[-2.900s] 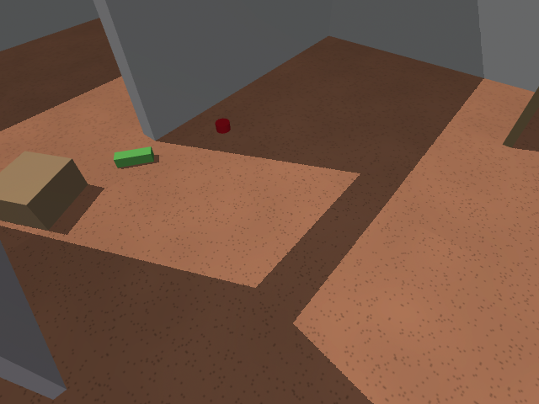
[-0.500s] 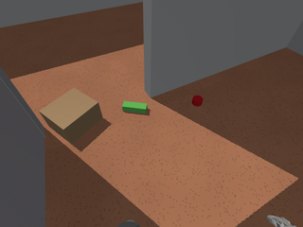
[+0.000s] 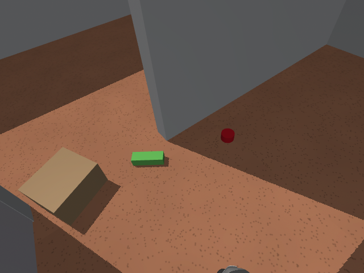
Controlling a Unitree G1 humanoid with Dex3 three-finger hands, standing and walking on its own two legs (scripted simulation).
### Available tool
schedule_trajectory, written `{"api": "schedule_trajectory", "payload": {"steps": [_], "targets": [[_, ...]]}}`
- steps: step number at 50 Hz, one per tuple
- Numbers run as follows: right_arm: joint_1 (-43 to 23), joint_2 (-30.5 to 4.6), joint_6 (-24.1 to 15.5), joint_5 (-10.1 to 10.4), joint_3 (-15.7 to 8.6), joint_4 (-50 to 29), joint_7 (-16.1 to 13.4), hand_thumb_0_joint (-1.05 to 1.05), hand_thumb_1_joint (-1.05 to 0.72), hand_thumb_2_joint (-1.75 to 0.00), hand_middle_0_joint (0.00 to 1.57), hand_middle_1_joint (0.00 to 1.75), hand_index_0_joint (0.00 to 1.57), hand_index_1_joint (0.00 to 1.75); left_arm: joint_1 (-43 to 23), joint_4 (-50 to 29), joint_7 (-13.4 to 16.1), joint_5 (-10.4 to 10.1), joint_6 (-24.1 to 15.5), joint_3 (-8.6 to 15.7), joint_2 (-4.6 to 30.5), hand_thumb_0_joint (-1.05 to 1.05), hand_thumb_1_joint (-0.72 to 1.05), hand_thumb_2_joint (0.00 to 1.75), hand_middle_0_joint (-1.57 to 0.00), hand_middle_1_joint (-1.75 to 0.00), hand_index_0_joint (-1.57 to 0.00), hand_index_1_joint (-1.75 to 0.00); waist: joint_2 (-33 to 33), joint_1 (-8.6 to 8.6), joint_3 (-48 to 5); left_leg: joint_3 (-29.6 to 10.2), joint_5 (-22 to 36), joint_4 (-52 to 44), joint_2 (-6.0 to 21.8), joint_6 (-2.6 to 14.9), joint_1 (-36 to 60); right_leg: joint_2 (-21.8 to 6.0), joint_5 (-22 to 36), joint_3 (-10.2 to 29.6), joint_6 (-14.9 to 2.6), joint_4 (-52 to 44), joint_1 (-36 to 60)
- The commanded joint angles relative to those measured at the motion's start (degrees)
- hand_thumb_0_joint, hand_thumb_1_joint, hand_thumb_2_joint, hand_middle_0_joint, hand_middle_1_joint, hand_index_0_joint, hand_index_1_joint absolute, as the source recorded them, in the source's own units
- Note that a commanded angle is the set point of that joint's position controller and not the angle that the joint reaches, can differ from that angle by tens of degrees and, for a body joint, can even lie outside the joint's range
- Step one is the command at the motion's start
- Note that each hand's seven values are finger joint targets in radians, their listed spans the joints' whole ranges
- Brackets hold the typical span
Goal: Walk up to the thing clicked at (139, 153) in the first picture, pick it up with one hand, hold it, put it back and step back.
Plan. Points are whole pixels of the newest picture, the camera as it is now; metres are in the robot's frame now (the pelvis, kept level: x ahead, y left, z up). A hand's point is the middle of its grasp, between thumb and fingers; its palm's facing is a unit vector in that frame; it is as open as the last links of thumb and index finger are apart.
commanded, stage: walk up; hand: left
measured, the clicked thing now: (148, 158) +0.93 +0.28 -0.73
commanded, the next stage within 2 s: none
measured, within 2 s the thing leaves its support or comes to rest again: neither
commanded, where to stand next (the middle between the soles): +0.52 +0.09 m, yaw -1 degrees
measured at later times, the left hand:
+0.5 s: hand (68, 270) +0.18 +0.31 -0.13, palm faces +0.03 -0.92 -0.40, open 7.4 cm
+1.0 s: hand (78, 189) +0.39 +0.34 -0.12, palm faces -0.09 -0.91 -0.41, open 7.4 cm
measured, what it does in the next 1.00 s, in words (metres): walks ahead: left foot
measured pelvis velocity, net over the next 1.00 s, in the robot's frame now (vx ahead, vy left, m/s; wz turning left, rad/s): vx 0.34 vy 0.06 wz -0.02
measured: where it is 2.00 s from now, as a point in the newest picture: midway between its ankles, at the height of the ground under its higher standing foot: (177, 225)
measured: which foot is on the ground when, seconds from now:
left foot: down 0.00-0.04, up 0.06-0.50, down 0.52-1.00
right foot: down 0.00-0.56, up 0.58-1.00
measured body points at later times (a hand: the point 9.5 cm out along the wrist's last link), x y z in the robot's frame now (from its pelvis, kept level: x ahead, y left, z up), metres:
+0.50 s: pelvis +0.17 +0.02 +0.00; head +0.18 +0.03 +0.45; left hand +0.18 +0.36 -0.11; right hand +0.28 -0.29 -0.10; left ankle +0.29 +0.16 -0.72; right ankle +0.13 -0.11 -0.72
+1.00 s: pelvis +0.34 +0.06 +0.01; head +0.36 +0.04 +0.45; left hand +0.40 +0.39 -0.09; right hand +0.36 -0.26 -0.12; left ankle +0.29 +0.16 -0.72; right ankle +0.44 -0.06 -0.72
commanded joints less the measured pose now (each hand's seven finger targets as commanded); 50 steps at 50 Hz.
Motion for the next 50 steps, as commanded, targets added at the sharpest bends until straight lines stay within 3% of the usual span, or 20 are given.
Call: {"api": "schedule_trajectory", "payload": {"steps": [1,2,3,4,6,9,12,18,22,25,26,27,28,29,32,34,41,45,48,50], "targets": [[1.4,-8.3,-1.4,0.5,-1.6,-7.1,-0.8,0.00,-0.90,-0.90,0.20,0.30,0.20,0.30,14.2,-0.8,2.5,0.2,-3.5,5.9,16.2,0.00,0.90,0.90,-0.20,-0.30,-0.20,-0.30,-13.0,7.73,-13.8,-1.9,14.7,27.2,4.5,4.29,-19.7,-7.9,-6.9,13.2,-3.45,-8.2,32.2],[3.6,-8.0,-1.0,0.4,-1.0,-7.1,-0.8,0.00,-0.90,-0.90,0.20,0.30,0.20,0.30,14.4,-2.4,3.0,0.0,-3.6,6.5,19.8,0.00,0.90,0.90,-0.20,-0.30,-0.20,-0.30,-16.3,6.97,-13.6,-4.2,-6.1,35.5,-1.0,2.48,-33.2,-19.8,-10.7,34.7,-8.80,-13.4,39.0],[1.4,-13.8,-0.4,0.4,-2.3,-5.6,-1.3,0.00,-0.90,-0.90,0.20,0.30,0.20,0.30,12.5,-2.3,3.1,-1.0,-3.3,6.3,20.2,0.00,0.90,0.90,-0.20,-0.30,-0.20,-0.30,-10.5,7.59,-11.9,-8.1,-6.5,40.4,1.4,2.39,-35.2,-22.5,-12.6,40.6,-13.38,-14.9,35.9],[-1.0,-14.6,-0.4,0.3,-2.5,-5.0,-1.6,0.00,-0.90,-0.90,0.20,0.30,0.20,0.30,11.0,-3.4,3.2,-1.4,-3.2,6.1,18.7,0.00,0.90,0.90,-0.20,-0.30,-0.20,-0.30,-7.9,7.42,-9.4,-10.2,-4.7,42.6,2.7,1.97,-36.2,-21.3,-8.8,37.7,-14.34,-15.7,31.9],[-1.5,-12.3,-0.1,1.0,-2.2,-3.8,-1.3,0.00,-0.90,-0.90,0.20,0.30,0.20,0.30,6.7,-4.4,3.5,-1.5,-3.5,4.7,15.7,0.00,0.90,0.90,-0.20,-0.30,-0.20,-0.30,-5.1,4.73,-4.4,-13.5,1.5,40.9,4.5,1.83,-32.9,-15.2,-0.6,22.3,-9.28,-15.8,22.3],[1.1,-10.8,1.1,0.6,-2.0,-2.0,-0.3,0.00,-0.90,-0.90,0.20,0.30,0.20,0.30,4.4,-4.7,3.4,-1.3,-4.0,3.9,13.9,0.00,0.90,0.90,-0.20,-0.30,-0.20,-0.30,-7.5,2.07,-1.6,-11.6,8.0,35.1,4.4,0.91,-28.0,-9.3,3.9,10.9,-5.66,-17.2,13.9],[-1.8,-10.3,1.7,0.0,-2.3,-2.7,0.6,0.00,-0.90,-0.90,0.20,0.30,0.20,0.30,4.9,-6.2,3.1,-0.7,-4.6,4.2,13.9,0.00,0.90,0.90,-0.20,-0.30,-0.20,-0.30,-7.3,2.67,-0.6,-10.6,11.3,29.1,5.2,-0.95,-30.6,-10.0,1.1,8.5,-8.47,-19.5,14.1],[-11.0,-9.8,1.2,-1.0,-2.6,-5.2,2.0,0.00,-0.90,-0.90,0.20,0.30,0.20,0.30,6.9,-6.3,2.9,0.0,-4.3,5.0,15.1,0.00,0.90,0.90,-0.20,-0.30,-0.20,-0.30,-6.6,5.15,2.3,-8.2,15.6,13.3,8.2,-1.30,-30.0,-10.1,-9.6,6.2,-8.65,-19.7,13.5],[-12.1,-10.5,0.4,-0.8,-3.2,-5.3,2.4,0.00,-0.90,-0.90,0.20,0.30,0.20,0.30,5.8,-6.7,2.8,-0.3,-4.1,4.9,16.5,0.00,0.90,0.90,-0.20,-0.30,-0.20,-0.30,-6.3,4.52,0.2,-6.8,15.2,7.8,7.8,0.37,-20.7,-12.3,-10.3,7.5,-8.87,-16.3,10.5],[-6.5,-11.9,0.0,-1.0,-4.0,-3.4,1.9,0.00,-0.90,-0.90,0.20,0.30,0.20,0.30,5.0,-6.8,3.0,-0.2,-3.6,4.3,16.0,0.00,0.90,0.90,-0.20,-0.30,-0.20,-0.30,-2.3,0.67,-1.4,-4.2,11.4,5.4,5.0,1.53,-11.0,-10.8,-7.0,5.7,-7.33,-7.9,7.0],[0.2,-13.7,-0.4,-1.2,-4.7,-1.5,1.3,0.00,-0.90,-0.90,0.20,0.30,0.20,0.30,5.3,-7.0,3.1,0.1,-3.5,3.5,14.0,0.00,0.90,0.90,-0.20,-0.30,-0.20,-0.30,2.8,-2.89,-5.7,-6.1,8.5,3.3,4.3,2.95,-2.1,-7.9,1.3,3.1,-5.76,4.3,5.4],[5.1,-17.8,-1.0,-2.0,-6.0,-0.6,0.4,0.00,-0.90,-0.90,0.20,0.30,0.20,0.30,9.7,-7.0,3.1,-0.6,-3.2,1.9,9.3,0.00,0.90,0.90,-0.20,-0.30,-0.20,-0.30,16.5,-3.79,-9.7,-18.9,-2.9,-4.5,12.3,5.80,5.1,-1.2,-0.8,-1.8,-2.87,23.2,-1.3],[3.1,-20.5,-1.2,-0.9,-6.4,-2.8,0.1,0.00,-0.90,-0.90,0.20,0.30,0.20,0.30,11.9,-6.3,3.1,-1.4,-2.7,1.7,8.1,0.00,0.90,0.90,-0.20,-0.30,-0.20,-0.30,20.8,-2.18,-7.9,-42.0,-8.5,-13.2,23.0,10.20,8.0,7.4,-21.5,-1.8,-0.60,31.1,-14.3],[1.3,-20.1,-0.8,0.6,-6.4,-3.0,0.1,0.00,-0.90,-0.90,0.20,0.30,0.20,0.30,10.3,-4.8,4.0,-0.5,-2.1,2.8,13.6,0.00,0.90,0.90,-0.20,-0.30,-0.20,-0.30,13.8,-1.94,-6.3,-43.2,-9.0,-12.3,25.2,13.94,4.0,2.8,-23.3,3.8,-1.34,35.2,-13.6],[-4.6,-14.2,-0.9,1.0,-3.8,-4.8,-0.8,0.00,-0.90,-0.90,0.20,0.30,0.20,0.30,10.1,-3.2,3.2,-1.2,-2.0,2.5,13.2,0.00,0.90,0.90,-0.20,-0.30,-0.20,-0.30,7.0,1.20,-0.2,-22.5,6.2,-12.2,17.1,7.88,-8.9,0.0,-13.9,8.0,-1.15,31.3,-8.0],[-5.6,-13.8,-1.5,1.1,-3.4,-4.9,-0.8,0.00,-0.90,-0.90,0.20,0.30,0.20,0.30,12.6,-1.9,2.5,-1.4,-1.4,2.5,12.3,0.00,0.90,0.90,-0.20,-0.30,-0.20,-0.30,8.7,2.55,-0.1,-17.0,8.9,-12.9,15.0,7.60,-12.3,-0.5,-10.7,5.6,-0.05,28.5,-4.5],[-2.9,-15.0,-1.7,0.4,-4.1,-5.9,-0.9,0.00,-0.90,-0.90,0.20,0.30,0.20,0.30,6.0,-4.0,1.7,-0.3,-0.9,2.7,11.1,0.00,0.90,0.90,-0.20,-0.30,-0.20,-0.30,8.6,0.25,2.2,-15.0,4.1,-16.3,15.9,10.66,-8.9,-1.4,-6.4,3.4,2.62,15.5,-8.6],[-1.6,-14.1,-0.9,-0.1,-3.9,-6.5,-0.6,0.00,-0.90,-0.90,0.20,0.30,0.20,0.30,2.7,-4.5,1.7,-0.2,-1.9,2.5,10.1,0.00,0.90,0.90,-0.20,-0.30,-0.20,-0.30,6.9,-0.44,2.5,-11.5,12.5,-12.3,14.7,10.77,-8.9,-1.2,-4.3,0.3,1.87,6.5,-4.8],[-2.8,-14.0,-0.2,-0.2,-3.7,-7.3,-0.4,0.00,-0.90,-0.90,0.20,0.30,0.20,0.30,4.0,-4.5,2.1,-0.2,-2.8,2.6,9.0,0.00,0.90,0.90,-0.20,-0.30,-0.20,-0.30,6.6,1.14,-0.1,-9.2,24.1,-4.5,13.9,10.53,-8.5,1.2,-3.1,-2.2,0.97,0.1,2.7],[-3.6,-12.0,0.2,0.5,-3.0,-8.6,-0.5,0.00,-0.90,-0.90,0.20,0.30,0.20,0.30,11.2,-2.2,3.0,0.0,-3.4,3.6,10.8,0.00,0.90,0.90,-0.20,-0.30,-0.20,-0.30,0.0,5.02,-5.8,-6.4,25.8,7.3,11.0,7.74,-12.1,3.6,-0.1,-2.5,0.08,-6.4,17.7]]}}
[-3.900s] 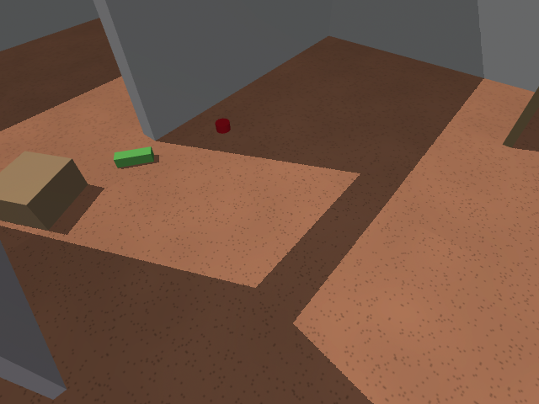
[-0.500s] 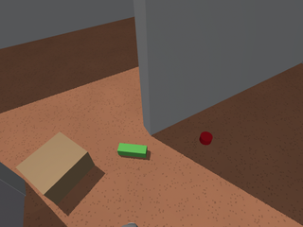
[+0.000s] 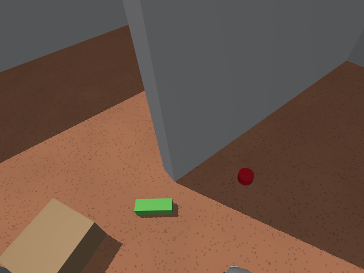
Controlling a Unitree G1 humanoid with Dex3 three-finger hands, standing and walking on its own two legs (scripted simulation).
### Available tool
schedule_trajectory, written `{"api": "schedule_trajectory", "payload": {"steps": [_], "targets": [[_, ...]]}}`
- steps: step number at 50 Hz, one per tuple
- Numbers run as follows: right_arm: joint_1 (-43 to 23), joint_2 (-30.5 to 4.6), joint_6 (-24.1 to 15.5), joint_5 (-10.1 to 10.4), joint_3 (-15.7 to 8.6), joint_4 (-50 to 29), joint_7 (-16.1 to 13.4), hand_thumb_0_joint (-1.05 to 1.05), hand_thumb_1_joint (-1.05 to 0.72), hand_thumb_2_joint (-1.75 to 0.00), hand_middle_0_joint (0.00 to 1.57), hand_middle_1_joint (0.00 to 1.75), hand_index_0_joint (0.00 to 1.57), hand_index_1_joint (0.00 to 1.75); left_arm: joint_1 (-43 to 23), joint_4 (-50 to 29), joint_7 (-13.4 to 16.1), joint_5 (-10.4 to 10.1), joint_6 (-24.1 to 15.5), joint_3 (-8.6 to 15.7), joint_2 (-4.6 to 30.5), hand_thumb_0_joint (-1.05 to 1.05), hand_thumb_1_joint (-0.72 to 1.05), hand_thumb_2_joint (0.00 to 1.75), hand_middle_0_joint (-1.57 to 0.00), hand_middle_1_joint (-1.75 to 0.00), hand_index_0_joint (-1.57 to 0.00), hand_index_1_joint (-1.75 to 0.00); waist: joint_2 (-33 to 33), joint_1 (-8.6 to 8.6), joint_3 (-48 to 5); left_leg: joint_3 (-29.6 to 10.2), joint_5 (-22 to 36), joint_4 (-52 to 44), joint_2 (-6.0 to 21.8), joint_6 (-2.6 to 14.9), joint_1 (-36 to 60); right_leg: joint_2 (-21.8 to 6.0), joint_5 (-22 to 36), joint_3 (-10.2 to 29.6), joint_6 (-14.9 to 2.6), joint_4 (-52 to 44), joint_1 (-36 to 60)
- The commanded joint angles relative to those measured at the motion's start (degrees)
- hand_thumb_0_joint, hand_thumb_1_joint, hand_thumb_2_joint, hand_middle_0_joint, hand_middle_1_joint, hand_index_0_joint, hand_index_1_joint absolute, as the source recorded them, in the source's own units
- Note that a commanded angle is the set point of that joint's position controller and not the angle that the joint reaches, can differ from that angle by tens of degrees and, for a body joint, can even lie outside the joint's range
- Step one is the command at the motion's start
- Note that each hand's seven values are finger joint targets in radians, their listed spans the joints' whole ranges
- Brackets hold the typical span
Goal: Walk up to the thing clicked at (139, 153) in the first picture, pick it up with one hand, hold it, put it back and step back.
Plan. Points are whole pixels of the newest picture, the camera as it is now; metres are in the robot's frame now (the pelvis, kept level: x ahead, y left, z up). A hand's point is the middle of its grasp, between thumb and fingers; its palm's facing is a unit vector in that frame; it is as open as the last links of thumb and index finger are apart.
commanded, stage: walk up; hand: left
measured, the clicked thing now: (154, 206) +0.58 +0.23 -0.74
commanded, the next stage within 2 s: none
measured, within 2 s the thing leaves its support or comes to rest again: neither
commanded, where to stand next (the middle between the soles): +0.18 +0.03 m, yaw +0 degrees
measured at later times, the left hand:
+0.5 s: hand out of the picture +0.17 +0.31 -0.16, palm faces -0.01 -0.93 -0.38, open 7.4 cm
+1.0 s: hand (78, 270) +0.18 +0.30 -0.15, palm faces -0.03 -0.93 -0.37, open 7.4 cm
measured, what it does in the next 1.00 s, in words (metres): walks ahead: right foot, then left foot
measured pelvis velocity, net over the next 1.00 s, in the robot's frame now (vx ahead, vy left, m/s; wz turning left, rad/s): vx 0.12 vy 0.03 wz -0.02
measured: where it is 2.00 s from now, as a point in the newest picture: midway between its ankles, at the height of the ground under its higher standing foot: outside the picture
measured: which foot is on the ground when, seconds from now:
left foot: down 0.00-0.04, up 0.06-0.42, down 0.44-1.00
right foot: up 0.00-0.00, down 0.02-1.00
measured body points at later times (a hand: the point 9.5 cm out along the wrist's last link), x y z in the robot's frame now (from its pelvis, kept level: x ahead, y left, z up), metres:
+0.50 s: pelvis +0.11 +0.03 -0.01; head +0.14 +0.05 +0.43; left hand +0.17 +0.36 -0.14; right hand +0.19 -0.28 -0.12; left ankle +0.19 +0.17 -0.73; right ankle +0.11 -0.11 -0.72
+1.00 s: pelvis +0.12 +0.03 +0.00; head +0.13 +0.02 +0.45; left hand +0.18 +0.34 -0.12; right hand +0.23 -0.27 -0.13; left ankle +0.19 +0.17 -0.73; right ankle +0.11 -0.10 -0.73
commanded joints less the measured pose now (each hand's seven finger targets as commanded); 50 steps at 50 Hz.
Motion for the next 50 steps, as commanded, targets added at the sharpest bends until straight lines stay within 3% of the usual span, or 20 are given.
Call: {"api": "schedule_trajectory", "payload": {"steps": [1,2,3,4,8,15,18,21,22,23,24,25,28,33,34,36,38,40,44,50], "targets": [[-0.4,-8.8,-1.1,1.1,-2.0,-6.8,-0.9,0.00,-0.90,-0.90,0.20,0.30,0.20,0.30,11.5,-1.8,2.3,0.0,-3.4,5.0,13.9,0.00,0.90,0.90,-0.20,-0.30,-0.20,-0.30,-8.6,6.75,-10.3,-4.2,17.4,17.4,6.7,4.47,-10.8,-0.7,0.8,3.8,-2.68,-12.9,25.4],[1.9,-5.9,-1.1,1.1,-0.7,-7.7,-0.8,0.00,-0.90,-0.90,0.20,0.30,0.20,0.30,13.4,-2.4,3.0,0.2,-3.7,6.3,18.9,0.00,0.90,0.90,-0.20,-0.30,-0.20,-0.30,-18.7,6.52,-13.1,-3.0,-5.8,28.1,0.2,1.49,-23.5,-15.0,-3.1,26.8,-7.09,-14.7,33.5],[2.5,-10.1,0.0,0.8,-1.6,-6.0,-1.1,0.00,-0.90,-0.90,0.20,0.30,0.20,0.30,10.3,-3.9,3.1,-0.3,-3.4,6.1,19.7,0.00,0.90,0.90,-0.20,-0.30,-0.20,-0.30,-11.2,6.05,-10.1,-7.8,-10.3,33.0,0.0,0.51,-29.3,-21.0,-12.2,37.4,-11.93,-19.0,30.7],[0.5,-13.6,0.5,0.3,-2.7,-5.5,-1.6,0.00,-0.90,-0.90,0.20,0.30,0.20,0.30,8.3,-4.2,3.1,-0.9,-2.9,6.0,20.1,0.00,0.90,0.90,-0.20,-0.30,-0.20,-0.30,-9.4,5.83,-6.8,-10.3,-11.8,35.5,3.0,0.54,-29.7,-22.8,-16.6,39.4,-15.95,-19.3,24.7],[1.5,-11.7,0.8,0.8,-2.4,-2.2,-0.9,0.00,-0.90,-0.90,0.20,0.30,0.20,0.30,3.8,-5.8,3.1,-1.3,-3.3,4.3,15.0,0.00,0.90,0.90,-0.20,-0.30,-0.20,-0.30,-7.4,2.96,-1.7,-12.4,-1.8,32.3,4.7,-0.31,-26.8,-12.5,-2.1,18.0,-10.07,-18.9,16.3],[-1.4,-8.2,0.9,0.4,-1.7,-0.3,-1.1,0.00,-0.90,-0.90,0.20,0.30,0.20,0.30,-0.9,-7.8,2.8,0.2,-2.2,3.2,12.9,0.00,0.90,0.90,-0.20,-0.30,-0.20,-0.30,-11.5,2.38,-0.2,-6.9,6.2,15.0,4.8,-3.49,-16.9,-7.9,12.6,3.6,-10.21,-15.1,5.5],[-4.0,-7.6,0.2,0.7,-1.6,0.8,-2.1,0.00,-0.90,-0.90,0.20,0.30,0.20,0.30,-1.2,-6.7,3.0,-0.2,-1.2,2.6,13.3,0.00,0.90,0.90,-0.20,-0.30,-0.20,-0.30,-11.0,2.89,-3.5,-5.1,11.2,10.7,3.1,-3.17,-9.6,-8.6,21.9,3.6,-9.86,-8.3,4.2],[-0.1,-9.6,-1.0,0.4,-2.0,3.6,-3.3,0.00,-0.90,-0.90,0.20,0.30,0.20,0.30,-4.7,-7.2,3.1,-1.3,0.5,1.6,11.2,0.00,0.90,0.90,-0.20,-0.30,-0.20,-0.30,-4.1,-0.18,-6.7,-5.0,19.1,-0.1,1.7,-1.45,-1.3,-5.8,10.4,3.1,-5.93,2.7,2.0],[0.4,-12.9,-1.3,-0.2,-2.6,3.8,-3.7,0.00,-0.90,-0.90,0.20,0.30,0.20,0.30,-2.4,-7.0,3.1,-1.6,1.0,0.5,7.9,0.00,0.90,0.90,-0.20,-0.30,-0.20,-0.30,5.3,0.15,-8.4,-15.3,21.5,-4.6,10.0,0.35,0.8,-1.9,-1.4,1.8,-2.94,9.0,-0.7],[-3.5,-15.0,-1.6,-0.4,-2.4,2.1,-3.9,0.00,-0.90,-0.90,0.20,0.30,0.20,0.30,0.5,-5.8,3.2,-2.4,1.9,-0.2,5.8,0.00,0.90,0.90,-0.20,-0.30,-0.20,-0.30,11.1,2.43,-8.4,-30.0,18.5,-9.2,19.1,4.33,-1.6,4.1,-18.7,2.3,-0.72,13.4,-2.2],[-7.1,-16.5,-1.4,0.6,-2.5,1.4,-3.8,0.00,-0.90,-0.90,0.20,0.30,0.20,0.30,2.5,-3.6,3.7,-2.3,2.9,0.6,9.7,0.00,0.90,0.90,-0.20,-0.30,-0.20,-0.30,8.9,2.97,-9.1,-31.5,12.6,-9.1,21.4,9.99,-4.4,2.5,-22.8,5.0,-0.72,17.3,1.1],[-9.3,-16.4,-1.0,0.4,-2.6,1.6,-4.0,0.00,-0.90,-0.90,0.20,0.30,0.20,0.30,0.7,-2.1,3.9,-1.8,3.2,0.8,11.1,0.00,0.90,0.90,-0.20,-0.30,-0.20,-0.30,9.7,2.62,-7.0,-32.0,6.0,-10.1,20.9,10.62,-8.8,0.6,-22.8,5.7,-0.76,17.5,2.3],[-12.9,-13.8,-1.0,-0.2,-1.3,1.6,-4.2,0.00,-0.90,-0.90,0.20,0.30,0.20,0.30,0.4,0.8,3.4,-1.6,3.1,1.4,10.9,0.00,0.90,0.90,-0.20,-0.30,-0.20,-0.30,13.2,3.57,-6.7,-21.2,9.9,-7.3,15.3,7.43,-10.5,0.0,-17.6,4.6,-0.85,12.5,4.3],[-15.3,-12.7,0.3,0.6,-0.6,2.6,-3.9,0.00,-0.90,-0.90,0.20,0.30,0.20,0.30,0.9,4.9,3.4,-0.4,2.4,1.3,9.4,0.00,0.90,0.90,-0.20,-0.30,-0.20,-0.30,10.0,4.02,-7.5,-17.2,9.0,-2.2,12.8,5.31,-13.2,2.4,-6.8,0.6,-0.32,-4.7,13.6],[-15.8,-10.7,0.5,1.0,0.1,2.8,-3.9,0.00,-0.90,-0.90,0.20,0.30,0.20,0.30,0.7,5.2,3.6,-0.1,2.0,1.4,9.6,0.00,0.90,0.90,-0.20,-0.30,-0.20,-0.30,7.1,4.42,-7.4,-16.4,7.4,-1.3,12.4,3.49,-14.9,0.8,-4.2,3.1,-0.79,-7.9,15.4],[-15.7,-8.3,0.6,1.9,0.8,3.8,-3.8,0.00,-0.90,-0.90,0.20,0.30,0.20,0.30,-7.0,3.6,3.3,0.4,1.3,1.5,14.0,0.00,0.90,0.90,-0.20,-0.30,-0.20,-0.30,-4.2,1.17,-5.4,-11.0,2.5,1.6,5.5,-0.18,-10.0,-6.7,-6.1,15.0,-4.21,-12.7,5.1],[-14.1,-10.4,0.2,1.2,0.2,6.8,-3.8,0.00,-0.90,-0.90,0.20,0.30,0.20,0.30,-11.7,2.6,2.7,-0.3,1.6,0.4,11.0,0.00,0.90,0.90,-0.20,-0.30,-0.20,-0.30,-1.6,-0.72,-5.4,-13.2,2.7,-2.7,7.5,0.00,-0.1,-4.7,-8.5,10.5,-2.31,-10.7,-1.4],[-18.4,-11.1,-0.2,1.1,0.5,7.0,-3.4,0.00,-0.90,-0.90,0.20,0.30,0.20,0.30,-8.2,5.2,2.7,-0.9,1.5,-0.1,9.1,0.00,0.90,0.90,-0.20,-0.30,-0.20,-0.30,1.1,2.05,-5.7,-15.5,2.9,-4.1,10.0,1.76,-5.3,-1.7,-6.0,6.2,-1.30,-9.6,5.6],[-18.2,-9.5,-0.2,1.3,1.4,9.1,-3.3,0.00,-0.90,-0.90,0.20,0.30,0.20,0.30,-10.4,6.4,2.6,-0.6,0.9,0.1,10.7,0.00,0.90,0.90,-0.20,-0.30,-0.20,-0.30,-4.1,1.02,-4.7,-10.9,9.6,-3.1,7.3,0.20,-3.2,-4.2,-1.4,9.6,-1.92,-13.8,6.1],[-19.2,-9.6,-0.1,1.2,1.6,12.3,-3.3,0.00,-0.90,-0.90,0.20,0.30,0.20,0.30,-12.2,7.9,2.6,-0.9,1.4,-0.1,9.8,0.00,0.90,0.90,-0.20,-0.30,-0.20,-0.30,-3.3,1.51,-5.7,-10.9,14.6,-6.0,8.0,-0.37,-1.4,-3.6,-0.1,7.8,-1.00,-16.1,9.4]]}}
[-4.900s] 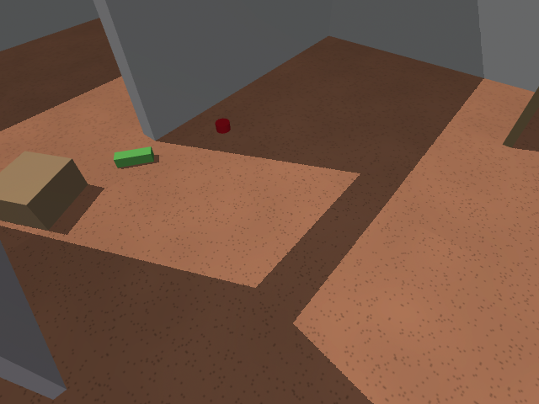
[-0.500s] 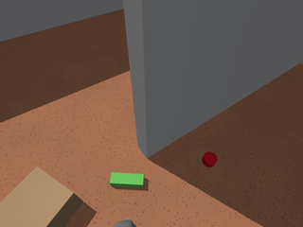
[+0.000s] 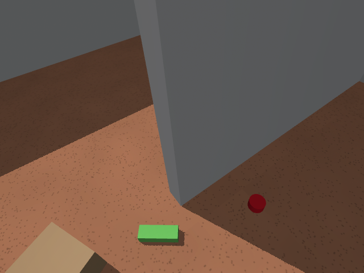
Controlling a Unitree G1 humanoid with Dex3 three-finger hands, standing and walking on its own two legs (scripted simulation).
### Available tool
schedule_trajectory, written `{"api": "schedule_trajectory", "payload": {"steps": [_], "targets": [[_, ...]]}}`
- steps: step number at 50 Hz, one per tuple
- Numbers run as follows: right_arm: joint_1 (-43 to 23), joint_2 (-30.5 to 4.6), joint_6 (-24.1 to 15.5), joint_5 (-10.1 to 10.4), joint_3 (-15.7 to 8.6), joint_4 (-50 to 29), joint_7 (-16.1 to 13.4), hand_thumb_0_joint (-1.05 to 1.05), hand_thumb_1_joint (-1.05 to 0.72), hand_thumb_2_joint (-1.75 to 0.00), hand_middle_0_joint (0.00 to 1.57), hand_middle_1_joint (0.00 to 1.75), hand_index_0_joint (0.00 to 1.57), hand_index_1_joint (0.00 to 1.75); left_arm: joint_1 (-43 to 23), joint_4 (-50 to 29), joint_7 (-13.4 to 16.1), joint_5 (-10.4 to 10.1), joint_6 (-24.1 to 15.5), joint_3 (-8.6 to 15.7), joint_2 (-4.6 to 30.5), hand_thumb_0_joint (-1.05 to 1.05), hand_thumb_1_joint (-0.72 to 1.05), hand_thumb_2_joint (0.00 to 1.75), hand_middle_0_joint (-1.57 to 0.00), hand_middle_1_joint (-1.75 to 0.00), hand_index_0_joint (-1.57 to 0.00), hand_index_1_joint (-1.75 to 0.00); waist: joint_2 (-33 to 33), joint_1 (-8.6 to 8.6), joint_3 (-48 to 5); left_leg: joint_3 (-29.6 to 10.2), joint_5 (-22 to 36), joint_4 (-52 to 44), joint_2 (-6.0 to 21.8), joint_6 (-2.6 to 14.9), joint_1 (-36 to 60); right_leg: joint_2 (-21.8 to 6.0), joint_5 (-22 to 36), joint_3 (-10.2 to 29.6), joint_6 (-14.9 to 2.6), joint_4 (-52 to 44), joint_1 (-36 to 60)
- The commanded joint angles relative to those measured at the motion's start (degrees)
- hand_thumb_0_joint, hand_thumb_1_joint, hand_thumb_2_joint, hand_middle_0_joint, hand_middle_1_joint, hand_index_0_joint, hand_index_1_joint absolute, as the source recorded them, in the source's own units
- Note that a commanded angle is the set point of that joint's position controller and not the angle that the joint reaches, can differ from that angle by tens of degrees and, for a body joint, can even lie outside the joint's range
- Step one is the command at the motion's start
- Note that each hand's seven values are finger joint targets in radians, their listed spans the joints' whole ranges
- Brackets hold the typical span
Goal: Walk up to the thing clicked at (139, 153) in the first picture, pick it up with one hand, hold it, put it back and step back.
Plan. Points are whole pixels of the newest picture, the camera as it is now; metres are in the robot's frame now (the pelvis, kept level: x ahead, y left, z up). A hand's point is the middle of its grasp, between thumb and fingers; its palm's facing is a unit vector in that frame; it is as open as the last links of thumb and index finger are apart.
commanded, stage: walk up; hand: left
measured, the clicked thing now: (158, 233) +0.46 +0.20 -0.74
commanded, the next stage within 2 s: none
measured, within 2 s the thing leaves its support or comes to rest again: neither
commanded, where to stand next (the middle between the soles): +0.06 +0.00 m, yaw +1 degrees
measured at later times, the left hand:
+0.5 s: hand out of the picture +0.11 +0.25 -0.15, palm faces -0.05 -0.95 -0.32, open 7.4 cm
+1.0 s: hand out of the picture +0.10 +0.26 -0.14, palm faces -0.05 -0.93 -0.35, open 7.4 cm
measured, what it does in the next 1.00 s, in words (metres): stands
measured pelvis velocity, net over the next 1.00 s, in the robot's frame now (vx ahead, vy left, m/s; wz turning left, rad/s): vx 0.03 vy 0.00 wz -0.03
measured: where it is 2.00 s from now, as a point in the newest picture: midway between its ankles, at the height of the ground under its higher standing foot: outside the picture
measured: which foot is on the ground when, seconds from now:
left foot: down 0.00-1.00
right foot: down 0.00-1.00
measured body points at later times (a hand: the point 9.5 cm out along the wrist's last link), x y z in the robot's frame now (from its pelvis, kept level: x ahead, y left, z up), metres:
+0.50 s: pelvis +0.02 +0.00 +0.01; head +0.03 +0.01 +0.46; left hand +0.11 +0.30 -0.13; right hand +0.08 -0.30 -0.12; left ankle +0.06 +0.14 -0.73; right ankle -0.01 -0.13 -0.73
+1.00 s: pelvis +0.03 +0.00 +0.01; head +0.03 -0.01 +0.46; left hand +0.10 +0.31 -0.12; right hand +0.10 -0.31 -0.12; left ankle +0.06 +0.14 -0.73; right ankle -0.01 -0.13 -0.71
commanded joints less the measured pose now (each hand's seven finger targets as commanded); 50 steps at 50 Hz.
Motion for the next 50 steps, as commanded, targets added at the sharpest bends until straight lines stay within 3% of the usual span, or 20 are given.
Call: {"api": "schedule_trajectory", "payload": {"steps": [1,7,12,15,21,42,43,44,45,46,47,48,50], "targets": [[-2.7,-12.3,-1.4,0.1,-2.3,-1.8,-1.0,0.00,-0.90,-0.90,0.20,0.30,0.20,0.30,-4.1,-3.2,0.7,-0.5,-1.5,2.3,12.4,0.00,0.90,0.90,-0.20,-0.30,-0.20,-0.30,-3.9,-1.07,-4.7,-5.4,3.8,-5.7,4.2,2.82,8.4,-6.2,6.3,6.2,-3.07,-10.6,-4.6],[-3.4,-12.1,-1.5,-0.3,-2.1,0.1,-1.1,0.00,-0.90,-0.90,0.20,0.30,0.20,0.30,-5.7,-2.1,0.6,-0.4,-1.0,2.5,12.2,0.00,0.90,0.90,-0.20,-0.30,-0.20,-0.30,-2.6,-0.71,-5.3,-5.0,5.6,-8.1,4.5,2.39,8.3,-6.2,9.1,5.1,-2.79,-11.8,-0.9],[-4.1,-11.9,-1.3,-0.4,-2.0,0.7,-1.1,0.00,-0.90,-0.90,0.20,0.30,0.20,0.30,-6.7,-1.1,0.6,-0.3,-0.7,2.4,12.0,0.00,0.90,0.90,-0.20,-0.30,-0.20,-0.30,-1.8,-0.87,-3.3,-5.6,-0.2,-10.5,4.3,2.02,6.5,-5.9,6.8,5.1,-2.54,-13.4,-0.9],[-3.5,-12.2,-1.5,-0.5,-2.1,1.2,-1.2,0.00,-0.90,-0.90,0.20,0.30,0.20,0.30,-7.1,-1.0,0.5,-0.2,-0.7,2.5,11.6,0.00,0.90,0.90,-0.20,-0.30,-0.20,-0.30,-1.0,-1.03,-4.7,-5.8,-0.7,-11.4,4.7,2.19,7.1,-5.8,7.2,4.8,-2.58,-13.5,0.4],[-3.1,-11.8,-1.6,-0.4,-2.1,1.3,-1.3,0.00,-0.90,-0.90,0.20,0.30,0.20,0.30,-7.5,-0.6,0.6,-0.2,-0.8,2.6,11.4,0.00,0.90,0.90,-0.20,-0.30,-0.20,-0.30,-1.5,-1.17,-7.2,-4.6,8.7,-9.6,4.9,2.21,9.6,-6.0,12.3,4.4,-2.19,-13.6,2.1],[-3.9,-11.3,-1.2,-0.4,-2.6,1.4,-1.4,0.00,-0.90,-0.90,0.20,0.30,0.20,0.30,-6.9,0.7,0.8,0.1,-0.4,2.6,10.7,0.00,0.90,0.90,-0.20,-0.30,-0.20,-0.30,-1.7,-1.36,-5.9,-4.7,9.9,-11.0,4.9,2.09,10.8,-5.9,11.9,3.2,-1.48,-14.7,1.8],[1.7,-14.7,-1.3,-0.8,-4.6,0.1,-0.7,0.00,-0.90,-0.90,0.20,0.30,0.20,0.30,-4.0,-1.6,-0.1,0.9,-0.7,3.8,13.0,0.00,0.90,0.90,-0.20,-0.30,-0.20,-0.30,-1.8,-2.04,-9.0,-3.8,-14.8,-9.3,2.1,4.73,14.0,-2.7,-8.9,1.2,-3.62,-10.7,0.3],[4.8,-15.9,-1.2,-1.3,-5.4,0.9,-0.5,0.00,-0.90,-0.90,0.20,0.30,0.20,0.30,-4.9,-2.2,-0.5,1.7,-0.6,3.8,12.6,0.00,0.90,0.90,-0.20,-0.30,-0.20,-0.30,0.1,-3.53,-6.4,-8.1,-26.0,-11.5,4.6,6.37,15.6,-2.3,-16.1,1.1,-4.18,-6.4,-7.5],[7.3,-17.2,-1.0,-1.6,-6.2,1.4,-0.6,0.00,-0.90,-0.90,0.20,0.30,0.20,0.30,-5.3,-2.5,-0.8,1.9,-0.3,3.8,11.6,0.00,0.90,0.90,-0.20,-0.30,-0.20,-0.30,3.7,-4.51,-3.1,-14.1,-34.8,-15.9,8.3,7.93,16.6,-0.5,-18.9,-1.0,-3.70,0.0,-15.2],[7.4,-19.1,-1.1,-1.8,-7.1,0.5,-0.7,0.00,-0.90,-0.90,0.20,0.30,0.20,0.30,-4.0,-3.3,-1.1,2.0,0.0,4.2,11.3,0.00,0.90,0.90,-0.20,-0.30,-0.20,-0.30,7.7,-4.51,-1.0,-20.8,-38.2,-21.5,14.9,11.43,13.6,-0.2,-15.5,-2.5,-2.77,10.2,-17.2],[6.7,-19.8,-1.4,-2.1,-7.7,-0.9,-0.6,0.00,-0.90,-0.90,0.20,0.30,0.20,0.30,-3.0,-3.9,-1.1,2.1,0.1,4.6,12.2,0.00,0.90,0.90,-0.20,-0.30,-0.20,-0.30,6.5,-4.30,1.9,-24.3,-32.9,-22.3,17.7,14.23,11.4,-2.3,-15.1,1.5,-2.55,14.4,-19.2],[5.4,-20.0,-1.7,-2.3,-7.9,-2.2,-0.7,0.00,-0.90,-0.90,0.20,0.30,0.20,0.30,-2.1,-4.6,-1.1,1.8,-0.3,4.6,11.7,0.00,0.90,0.90,-0.20,-0.30,-0.20,-0.30,5.6,-3.23,3.1,-24.0,-27.6,-21.3,18.8,15.97,10.6,-4.2,-14.2,2.8,-2.95,14.5,-19.7],[4.6,-17.2,-2.1,-2.5,-7.3,-4.1,-0.5,0.00,-0.90,-0.90,0.20,0.30,0.20,0.30,-1.7,-6.0,-1.6,1.5,-1.1,4.8,11.3,0.00,0.90,0.90,-0.20,-0.30,-0.20,-0.30,3.8,-2.70,1.3,-17.9,-19.0,-18.0,14.9,14.63,11.2,-4.8,-13.2,3.2,-3.22,9.1,-17.0]]}}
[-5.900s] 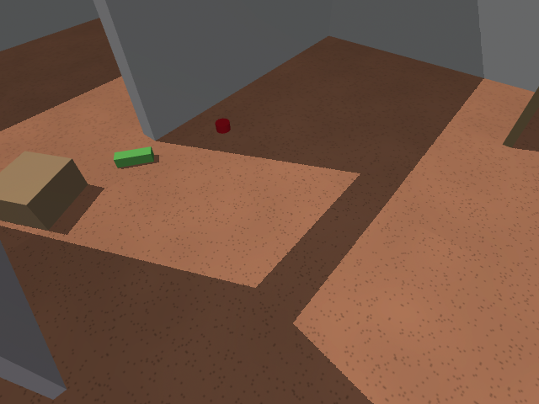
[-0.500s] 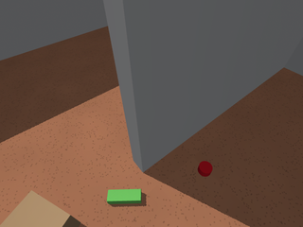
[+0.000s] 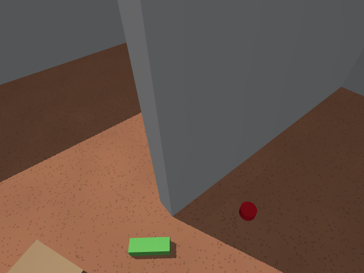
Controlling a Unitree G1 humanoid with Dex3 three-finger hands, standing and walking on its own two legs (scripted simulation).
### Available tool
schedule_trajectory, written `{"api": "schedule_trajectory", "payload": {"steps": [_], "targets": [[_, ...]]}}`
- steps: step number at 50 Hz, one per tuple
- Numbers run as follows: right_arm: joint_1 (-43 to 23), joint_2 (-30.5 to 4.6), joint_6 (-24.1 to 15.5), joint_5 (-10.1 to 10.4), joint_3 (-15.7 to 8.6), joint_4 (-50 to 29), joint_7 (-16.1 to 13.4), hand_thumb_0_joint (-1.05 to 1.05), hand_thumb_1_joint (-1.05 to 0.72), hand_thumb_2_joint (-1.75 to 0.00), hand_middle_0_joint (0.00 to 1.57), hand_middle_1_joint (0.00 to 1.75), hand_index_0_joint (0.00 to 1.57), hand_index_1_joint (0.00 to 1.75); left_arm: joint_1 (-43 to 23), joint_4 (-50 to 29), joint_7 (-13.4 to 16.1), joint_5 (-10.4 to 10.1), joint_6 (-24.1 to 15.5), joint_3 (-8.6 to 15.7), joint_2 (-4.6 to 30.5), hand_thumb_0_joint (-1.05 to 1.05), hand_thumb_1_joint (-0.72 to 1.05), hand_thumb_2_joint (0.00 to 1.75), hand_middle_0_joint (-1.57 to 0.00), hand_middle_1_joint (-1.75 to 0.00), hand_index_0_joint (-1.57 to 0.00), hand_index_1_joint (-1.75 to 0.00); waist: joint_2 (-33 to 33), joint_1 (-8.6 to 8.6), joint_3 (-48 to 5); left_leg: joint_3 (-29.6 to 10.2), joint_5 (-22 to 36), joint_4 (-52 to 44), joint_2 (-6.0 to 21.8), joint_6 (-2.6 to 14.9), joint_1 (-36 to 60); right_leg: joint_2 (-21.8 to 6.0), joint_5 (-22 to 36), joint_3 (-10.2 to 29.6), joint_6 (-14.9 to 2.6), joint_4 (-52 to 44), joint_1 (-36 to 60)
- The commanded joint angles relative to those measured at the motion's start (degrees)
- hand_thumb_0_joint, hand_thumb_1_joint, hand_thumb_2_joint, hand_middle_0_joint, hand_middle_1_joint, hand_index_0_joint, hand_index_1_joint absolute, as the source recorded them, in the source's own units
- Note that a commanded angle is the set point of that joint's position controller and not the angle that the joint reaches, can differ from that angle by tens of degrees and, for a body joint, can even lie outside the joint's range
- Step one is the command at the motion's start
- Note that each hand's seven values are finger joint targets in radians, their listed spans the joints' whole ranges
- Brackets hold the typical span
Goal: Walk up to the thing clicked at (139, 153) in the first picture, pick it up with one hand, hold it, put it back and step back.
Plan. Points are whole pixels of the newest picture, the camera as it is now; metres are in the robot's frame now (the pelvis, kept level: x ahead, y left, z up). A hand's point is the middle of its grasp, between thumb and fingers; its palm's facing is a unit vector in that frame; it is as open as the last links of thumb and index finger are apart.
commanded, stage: walk up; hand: left
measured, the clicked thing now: (150, 246) +0.42 +0.22 -0.75
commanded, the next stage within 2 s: none
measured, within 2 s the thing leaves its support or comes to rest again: neither
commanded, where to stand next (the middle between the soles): +0.03 +0.00 m, yaw +3 degrees
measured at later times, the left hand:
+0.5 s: hand out of the picture +0.12 +0.23 -0.15, palm faces +0.06 -0.90 -0.42, open 7.4 cm
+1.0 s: hand out of the picture +0.06 +0.26 -0.16, palm faces +0.01 -0.90 -0.43, open 7.4 cm
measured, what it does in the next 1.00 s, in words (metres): steps on the spot: left foot, then right foot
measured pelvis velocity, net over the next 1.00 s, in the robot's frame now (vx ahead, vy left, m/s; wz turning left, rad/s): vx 0.02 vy -0.01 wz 0.02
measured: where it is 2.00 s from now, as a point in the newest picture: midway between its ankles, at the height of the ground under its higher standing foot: outside the picture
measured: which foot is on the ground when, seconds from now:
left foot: down 0.00-0.12, up 0.14-0.56, down 0.58-0.94, up 0.96-1.00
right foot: down 0.00-0.62, up 0.64-0.88, down 0.90-1.00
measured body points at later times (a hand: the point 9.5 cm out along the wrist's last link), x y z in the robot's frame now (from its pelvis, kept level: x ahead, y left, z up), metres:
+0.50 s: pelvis +0.05 -0.04 -0.01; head +0.10 -0.06 +0.44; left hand +0.11 +0.28 -0.12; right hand +0.16 -0.34 -0.15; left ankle +0.07 +0.11 -0.72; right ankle +0.03 -0.14 -0.74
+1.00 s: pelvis +0.02 -0.01 -0.02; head +0.06 -0.04 +0.42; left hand +0.06 +0.31 -0.13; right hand +0.16 -0.31 -0.16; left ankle +0.06 +0.12 -0.72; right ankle +0.03 -0.12 -0.74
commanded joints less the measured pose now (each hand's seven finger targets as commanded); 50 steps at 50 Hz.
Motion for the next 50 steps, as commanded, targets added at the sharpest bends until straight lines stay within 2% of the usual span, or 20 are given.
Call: {"api": "schedule_trajectory", "payload": {"steps": [1,4,5,6,7,9,13,20,25,28,30,31,32,35,43,45,46,47,48,50], "targets": [[0.6,-17.5,-1.0,-0.5,-4.0,-5.6,-1.1,0.00,-0.90,-0.90,0.20,0.30,0.20,0.30,-0.2,-6.6,-0.3,-0.4,-2.4,2.9,10.4,0.00,0.90,0.90,-0.20,-0.30,-0.20,-0.30,7.3,-0.90,2.2,-17.2,-18.2,-11.2,14.3,10.68,3.3,-3.6,0.5,2.2,-0.30,-2.0,-9.9],[-7.1,-13.7,0.8,0.4,-2.5,-8.4,-0.7,0.00,-0.90,-0.90,0.20,0.30,0.20,0.30,9.0,-3.0,0.7,0.1,-2.6,3.3,8.8,0.00,0.90,0.90,-0.20,-0.30,-0.20,-0.30,6.0,4.42,0.2,-6.4,-15.0,-0.3,7.2,4.16,-10.4,0.9,15.9,-2.6,0.41,-14.1,9.0],[-6.7,-9.4,1.3,0.9,-1.1,-9.2,-0.8,0.00,-0.90,-0.90,0.20,0.30,0.20,0.30,9.7,-2.7,1.5,0.2,-2.7,3.6,10.2,0.00,0.90,0.90,-0.20,-0.30,-0.20,-0.30,-0.9,4.66,0.0,-2.2,-13.3,7.7,3.3,1.37,-13.4,-1.5,15.7,2.2,0.65,-19.2,10.3],[-4.6,-5.4,1.8,1.3,0.3,-9.8,-1.0,0.00,-0.90,-0.90,0.20,0.30,0.20,0.30,7.9,-4.3,2.3,0.3,-3.1,4.4,14.5,0.00,0.90,0.90,-0.20,-0.30,-0.20,-0.30,-12.0,4.52,1.9,-1.6,-18.6,15.3,-3.4,-1.73,-16.0,-11.6,6.1,18.7,-0.87,-30.5,3.8],[-3.7,-8.5,2.6,1.6,-0.6,-8.8,-1.3,0.00,-0.90,-0.90,0.20,0.30,0.20,0.30,2.2,-6.8,2.7,0.9,-3.4,4.5,18.0,0.00,0.90,0.90,-0.20,-0.30,-0.20,-0.30,-7.0,2.92,4.5,-9.8,-19.3,20.0,-4.1,-1.97,-12.0,-17.0,-4.8,25.7,-4.33,-33.6,-4.9],[1.9,-10.9,2.5,2.2,-0.8,-6.0,-1.5,0.00,-0.90,-0.90,0.20,0.30,0.20,0.30,-3.6,-9.0,2.9,0.4,-3.6,4.0,15.5,0.00,0.90,0.90,-0.20,-0.30,-0.20,-0.30,-6.2,0.26,6.1,-10.9,-17.9,21.4,-1.6,-1.82,-11.3,-15.4,6.7,20.6,-7.91,-29.0,-1.9],[4.3,-11.1,3.4,1.5,-0.2,-5.3,-2.2,0.00,-0.90,-0.90,0.20,0.30,0.20,0.30,2.1,-8.4,3.9,-1.3,-4.7,3.7,13.4,0.00,0.90,0.90,-0.20,-0.30,-0.20,-0.30,-6.0,0.95,-2.5,-12.4,-14.8,24.1,-1.3,-0.85,-13.6,-14.2,52.3,10.9,-5.48,-18.2,14.0],[0.0,-12.0,5.1,-0.1,-1.4,-10.0,-1.1,0.00,-0.90,-0.90,0.20,0.30,0.20,0.30,5.1,-10.7,6.0,-1.8,-4.0,4.8,15.3,0.00,0.90,0.90,-0.20,-0.30,-0.20,-0.30,-6.8,2.60,-1.8,-9.4,-12.3,24.9,-0.9,-0.03,-17.7,-16.2,61.9,7.9,-7.50,-12.8,14.8],[-0.8,-11.3,4.8,0.2,-2.1,-11.6,-0.4,0.00,-0.90,-0.90,0.20,0.30,0.20,0.30,1.5,-13.5,6.1,-1.7,-3.6,4.2,15.4,0.00,0.90,0.90,-0.20,-0.30,-0.20,-0.30,-7.8,1.44,-1.5,-5.6,-11.2,19.5,-0.5,0.36,-12.0,-15.1,57.8,5.2,-9.19,-8.3,7.6],[2.4,-11.8,3.9,0.5,-2.6,-10.6,-0.4,0.00,-0.90,-0.90,0.20,0.30,0.20,0.30,-2.0,-14.5,5.8,-2.4,-2.9,3.4,15.1,0.00,0.90,0.90,-0.20,-0.30,-0.20,-0.30,-5.8,-1.48,-4.2,-3.6,2.6,6.4,-1.5,1.73,-2.2,-11.4,50.3,1.7,-5.53,-0.3,2.5],[3.5,-18.6,2.8,0.1,-4.6,-11.7,-1.1,0.00,-0.90,-0.90,0.20,0.30,0.20,0.30,-1.3,-16.0,5.2,-3.8,-2.5,2.3,10.2,0.00,0.90,0.90,-0.20,-0.30,-0.20,-0.30,11.2,-2.83,-9.8,-20.9,35.7,3.0,11.0,8.36,10.6,1.4,22.3,-2.5,1.39,17.2,-9.5],[1.4,-17.8,2.5,0.8,-3.6,-12.6,-1.6,0.00,-0.90,-0.90,0.20,0.30,0.20,0.30,0.6,-14.6,5.7,-4.0,-1.5,1.9,8.9,0.00,0.90,0.90,-0.20,-0.30,-0.20,-0.30,11.9,-1.33,-10.2,-25.7,37.6,2.9,16.3,13.38,8.9,4.6,-8.3,0.9,1.06,21.4,-10.8],[0.8,-17.9,2.7,1.4,-3.6,-12.0,-1.6,0.00,-0.90,-0.90,0.20,0.30,0.20,0.30,0.4,-13.4,5.9,-3.7,-1.0,1.8,10.3,0.00,0.90,0.90,-0.20,-0.30,-0.20,-0.30,12.5,-1.71,-9.0,-26.0,31.0,2.2,17.8,15.88,4.7,2.2,-11.5,3.9,0.72,20.5,-8.5],[-5.0,-15.0,3.5,0.9,-2.6,-14.7,-1.9,0.00,-0.90,-0.90,0.20,0.30,0.20,0.30,0.9,-11.6,5.2,-3.4,-1.0,2.6,11.9,0.00,0.90,0.90,-0.20,-0.30,-0.20,-0.30,10.0,0.05,-4.0,-14.1,23.7,4.1,10.2,11.19,-1.2,2.8,-5.4,4.6,0.10,22.4,-9.8],[-4.9,-15.3,3.8,1.2,-2.6,-15.5,-1.8,0.00,-0.90,-0.90,0.20,0.30,0.20,0.30,5.1,-9.9,4.5,-2.0,-2.3,2.7,9.9,0.00,0.90,0.90,-0.20,-0.30,-0.20,-0.30,9.1,1.46,-5.6,-14.6,15.9,10.0,11.3,10.53,-2.3,1.8,7.6,-0.7,1.35,-4.9,-0.5],[-5.5,-13.2,4.0,2.4,-1.7,-15.8,-1.7,0.00,-0.90,-0.90,0.20,0.30,0.20,0.30,5.8,-9.6,4.6,-0.7,-3.0,3.3,12.1,0.00,0.90,0.90,-0.20,-0.30,-0.20,-0.30,3.2,2.67,-5.7,-12.2,9.7,15.9,8.0,5.72,-7.3,-0.2,16.8,4.2,-0.60,-15.4,5.8],[-4.3,-10.2,3.9,3.1,-0.8,-16.0,-1.5,0.00,-0.90,-0.90,0.20,0.30,0.20,0.30,3.0,-10.9,4.6,0.2,-3.5,4.0,15.5,0.00,0.90,0.90,-0.20,-0.30,-0.20,-0.30,-7.3,1.00,-4.2,-8.8,0.9,21.3,2.0,1.69,-13.6,-9.6,20.7,19.3,-4.08,-18.2,5.3],[-5.3,-10.4,4.2,3.0,-0.9,-15.4,-2.0,0.00,-0.90,-0.90,0.20,0.30,0.20,0.30,-1.2,-12.2,4.3,-0.3,-3.3,4.3,18.5,0.00,0.90,0.90,-0.20,-0.30,-0.20,-0.30,-10.3,1.44,-1.1,-7.8,-21.5,26.7,-4.3,-0.06,-13.0,-18.5,19.4,26.7,-11.04,-21.1,-3.9],[-4.2,-13.2,4.4,2.6,-2.0,-14.3,-2.5,0.00,-0.90,-0.90,0.20,0.30,0.20,0.30,-4.5,-13.9,4.0,0.1,-3.1,4.3,20.5,0.00,0.90,0.90,-0.20,-0.30,-0.20,-0.30,-12.1,1.00,0.0,-10.1,-24.9,32.7,-2.9,-0.38,-6.0,-21.5,20.2,29.4,-15.06,-20.7,-13.1],[-3.3,-13.4,3.9,3.0,-2.0,-13.1,-1.9,0.00,-0.90,-0.90,0.20,0.30,0.20,0.30,-4.5,-14.1,3.8,-0.4,-3.1,3.4,15.2,0.00,0.90,0.90,-0.20,-0.30,-0.20,-0.30,-7.3,0.20,2.2,-10.9,-21.5,31.4,-4.2,0.19,-7.0,-14.2,27.0,17.7,-11.16,-16.9,-9.9]]}}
